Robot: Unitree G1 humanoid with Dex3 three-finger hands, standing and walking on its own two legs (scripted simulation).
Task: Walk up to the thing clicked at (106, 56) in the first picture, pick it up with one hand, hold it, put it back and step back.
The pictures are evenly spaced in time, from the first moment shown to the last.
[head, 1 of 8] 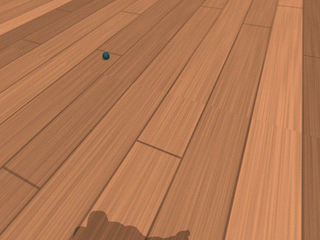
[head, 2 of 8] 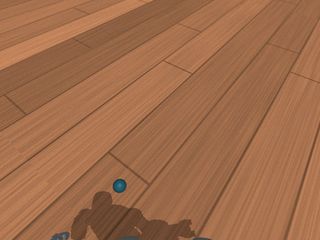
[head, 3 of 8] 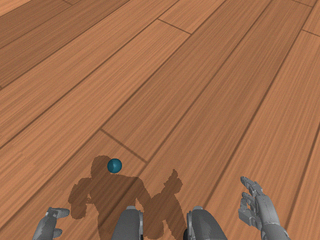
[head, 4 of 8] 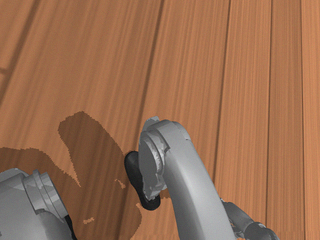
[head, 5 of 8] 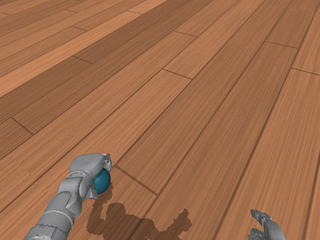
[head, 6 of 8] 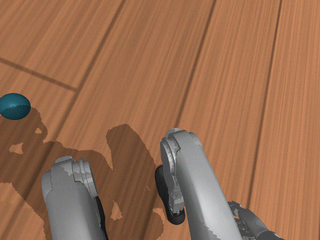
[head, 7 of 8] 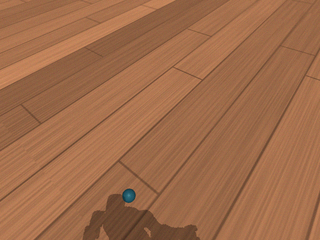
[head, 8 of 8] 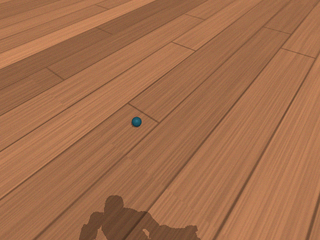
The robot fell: no
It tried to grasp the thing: yes
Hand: left
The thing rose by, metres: 0.66
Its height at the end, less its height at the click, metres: +0.00
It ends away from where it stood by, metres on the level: 0.00
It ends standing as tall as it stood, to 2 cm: yes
